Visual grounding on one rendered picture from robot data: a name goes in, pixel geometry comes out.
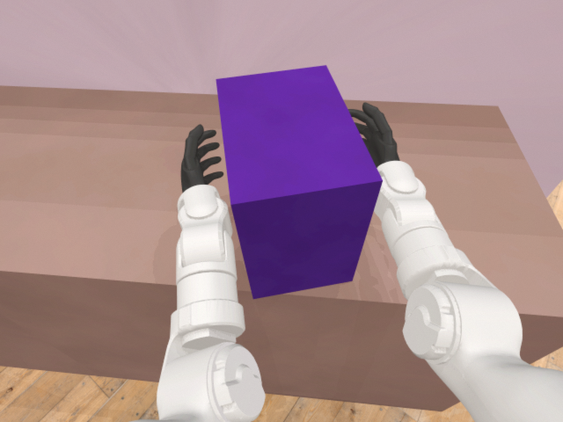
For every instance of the left robot hand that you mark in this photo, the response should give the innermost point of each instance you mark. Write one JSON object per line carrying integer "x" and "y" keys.
{"x": 191, "y": 167}

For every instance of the carton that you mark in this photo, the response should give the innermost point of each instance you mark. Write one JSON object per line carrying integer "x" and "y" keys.
{"x": 303, "y": 185}

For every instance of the pedestal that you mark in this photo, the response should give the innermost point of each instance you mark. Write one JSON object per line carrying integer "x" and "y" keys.
{"x": 89, "y": 188}

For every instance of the robot right upper arm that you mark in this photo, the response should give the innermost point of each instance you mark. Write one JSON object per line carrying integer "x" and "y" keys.
{"x": 471, "y": 337}

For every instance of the right robot hand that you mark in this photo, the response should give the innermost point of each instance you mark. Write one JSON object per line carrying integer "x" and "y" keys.
{"x": 379, "y": 141}

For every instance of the right robot forearm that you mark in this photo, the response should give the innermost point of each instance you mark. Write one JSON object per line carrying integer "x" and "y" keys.
{"x": 416, "y": 238}

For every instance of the robot left upper arm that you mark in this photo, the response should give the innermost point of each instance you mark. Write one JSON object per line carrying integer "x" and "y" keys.
{"x": 220, "y": 383}

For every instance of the left robot forearm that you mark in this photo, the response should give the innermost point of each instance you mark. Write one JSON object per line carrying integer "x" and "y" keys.
{"x": 208, "y": 312}

